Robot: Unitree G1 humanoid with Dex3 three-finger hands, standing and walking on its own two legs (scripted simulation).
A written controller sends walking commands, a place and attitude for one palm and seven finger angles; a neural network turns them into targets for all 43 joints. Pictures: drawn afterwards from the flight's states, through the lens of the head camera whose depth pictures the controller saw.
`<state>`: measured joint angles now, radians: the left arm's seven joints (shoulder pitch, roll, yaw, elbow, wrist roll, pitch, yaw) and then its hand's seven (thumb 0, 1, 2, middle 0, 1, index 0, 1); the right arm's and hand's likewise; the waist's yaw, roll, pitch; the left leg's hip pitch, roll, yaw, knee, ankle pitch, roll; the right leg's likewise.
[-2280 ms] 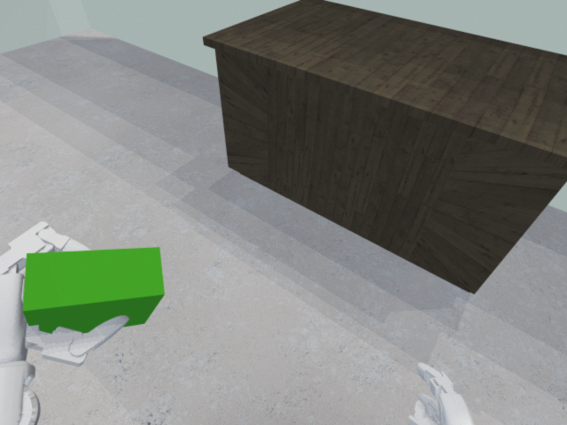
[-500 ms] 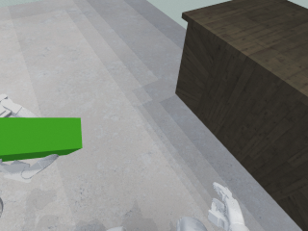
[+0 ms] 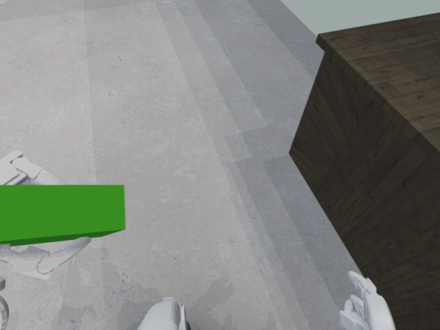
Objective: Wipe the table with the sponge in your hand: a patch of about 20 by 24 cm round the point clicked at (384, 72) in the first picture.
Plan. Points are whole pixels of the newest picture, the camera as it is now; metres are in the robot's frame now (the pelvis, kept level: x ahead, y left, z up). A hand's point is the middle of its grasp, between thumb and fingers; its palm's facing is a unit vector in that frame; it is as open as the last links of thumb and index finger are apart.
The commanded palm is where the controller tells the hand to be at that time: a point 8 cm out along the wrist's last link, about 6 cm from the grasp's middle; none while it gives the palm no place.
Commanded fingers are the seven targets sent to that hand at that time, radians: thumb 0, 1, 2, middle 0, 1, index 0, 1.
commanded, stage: walk to a spot facing it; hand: left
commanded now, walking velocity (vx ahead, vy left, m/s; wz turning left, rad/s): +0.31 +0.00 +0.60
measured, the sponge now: (79, 215) +0.24 +0.19 +0.16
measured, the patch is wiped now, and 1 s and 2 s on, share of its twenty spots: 0.00 0.00 0.00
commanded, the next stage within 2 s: turn to face it in 0.92 s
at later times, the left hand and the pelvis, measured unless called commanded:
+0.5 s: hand (9, 174) +0.27 +0.27 +0.19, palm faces +0.63 -0.63 -0.46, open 9.7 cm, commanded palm +0.23 +0.29 +0.18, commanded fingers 0.00 0.10 1.30 -1.20 -1.60 -1.20 -1.60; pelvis +0.14 -0.02 +0.00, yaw +14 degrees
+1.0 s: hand out of the picture +0.26 +0.31 +0.17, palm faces +0.74 -0.51 -0.44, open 9.7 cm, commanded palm +0.19 +0.31 +0.18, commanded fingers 0.00 0.10 1.30 -1.20 -1.60 -1.20 -1.60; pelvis +0.19 -0.02 -0.01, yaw +30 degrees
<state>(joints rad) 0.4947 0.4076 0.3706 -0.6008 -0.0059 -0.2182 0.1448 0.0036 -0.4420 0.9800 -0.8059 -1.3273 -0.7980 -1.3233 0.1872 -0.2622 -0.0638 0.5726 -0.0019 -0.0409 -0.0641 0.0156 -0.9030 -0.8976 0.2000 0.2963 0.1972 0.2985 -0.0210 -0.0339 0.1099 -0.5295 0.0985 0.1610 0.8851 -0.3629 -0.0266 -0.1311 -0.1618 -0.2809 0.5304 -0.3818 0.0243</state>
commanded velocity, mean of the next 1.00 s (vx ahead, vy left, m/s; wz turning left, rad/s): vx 0.11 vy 0.00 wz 0.57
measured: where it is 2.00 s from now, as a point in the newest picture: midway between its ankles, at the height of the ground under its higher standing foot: outside the picture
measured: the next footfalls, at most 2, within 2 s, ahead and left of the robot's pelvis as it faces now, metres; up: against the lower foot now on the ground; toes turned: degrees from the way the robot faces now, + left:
left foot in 0.10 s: +0.16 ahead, +0.12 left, +0.00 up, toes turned +13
right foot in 0.54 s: +0.26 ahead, -0.13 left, +0.00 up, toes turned +7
